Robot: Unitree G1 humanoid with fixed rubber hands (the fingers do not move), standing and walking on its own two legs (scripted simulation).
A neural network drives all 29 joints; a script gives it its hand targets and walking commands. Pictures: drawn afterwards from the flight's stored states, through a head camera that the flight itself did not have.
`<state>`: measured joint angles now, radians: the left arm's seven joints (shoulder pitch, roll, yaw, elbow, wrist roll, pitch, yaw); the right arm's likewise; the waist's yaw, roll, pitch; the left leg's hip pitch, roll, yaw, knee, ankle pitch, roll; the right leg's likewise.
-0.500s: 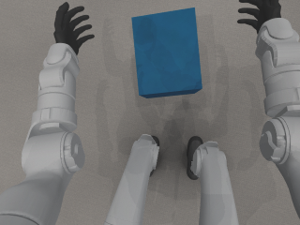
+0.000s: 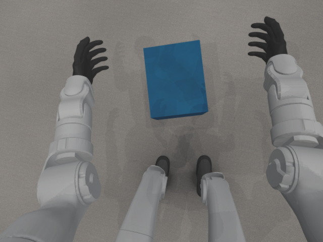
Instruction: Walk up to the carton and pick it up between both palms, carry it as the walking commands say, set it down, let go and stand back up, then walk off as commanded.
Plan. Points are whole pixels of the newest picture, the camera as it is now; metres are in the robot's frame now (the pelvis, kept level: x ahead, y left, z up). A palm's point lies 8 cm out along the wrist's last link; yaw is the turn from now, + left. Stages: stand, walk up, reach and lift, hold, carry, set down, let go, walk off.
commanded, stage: let go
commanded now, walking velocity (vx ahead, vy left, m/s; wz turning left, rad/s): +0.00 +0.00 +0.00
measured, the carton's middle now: (175, 84) +0.54 +0.07 -0.57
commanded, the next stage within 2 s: stand in 1.26 s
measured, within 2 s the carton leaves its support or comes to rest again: neither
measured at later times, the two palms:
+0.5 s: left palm (51, 143) +0.29 +0.26 +0.00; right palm (320, 139) +0.35 -0.20 -0.01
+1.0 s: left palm (59, 182) +0.24 +0.21 +0.03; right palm out of the picture +0.23 -0.25 +0.03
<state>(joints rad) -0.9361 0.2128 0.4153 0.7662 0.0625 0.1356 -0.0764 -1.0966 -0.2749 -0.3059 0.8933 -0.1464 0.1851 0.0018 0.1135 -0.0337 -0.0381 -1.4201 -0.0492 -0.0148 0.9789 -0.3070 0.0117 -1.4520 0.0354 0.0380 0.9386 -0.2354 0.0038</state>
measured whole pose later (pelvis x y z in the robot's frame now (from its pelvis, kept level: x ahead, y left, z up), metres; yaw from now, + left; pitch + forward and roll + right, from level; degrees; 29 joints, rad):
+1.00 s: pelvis +0.07 -0.02 +0.10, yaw +1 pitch -4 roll +0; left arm 0.19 0.22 0.03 0.42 0.03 0.12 -0.09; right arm 0.24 -0.21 -0.04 0.40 0.00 0.12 0.06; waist 0.00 0.00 0.12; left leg -0.10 -0.01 -0.06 0.47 -0.29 0.00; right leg -0.14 0.05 0.02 0.46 -0.25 -0.03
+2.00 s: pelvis +0.10 +0.01 +0.10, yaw +0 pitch -1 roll +0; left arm 0.15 0.36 0.01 0.82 0.03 0.00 0.03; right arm 0.17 -0.34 -0.02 0.84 -0.03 0.01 -0.03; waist -0.01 -0.02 0.01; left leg -0.09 -0.05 -0.04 0.42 -0.30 0.03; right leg -0.15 0.02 0.04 0.44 -0.27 0.00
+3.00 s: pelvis +0.07 -0.01 +0.11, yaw +0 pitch -2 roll +0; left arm 0.12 0.39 0.00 1.03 0.01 -0.02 0.02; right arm 0.13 -0.38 0.00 1.03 -0.02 -0.01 -0.01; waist 0.00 -0.01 0.02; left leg -0.07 -0.03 -0.05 0.32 -0.21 0.01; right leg -0.11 0.03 0.04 0.33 -0.17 -0.02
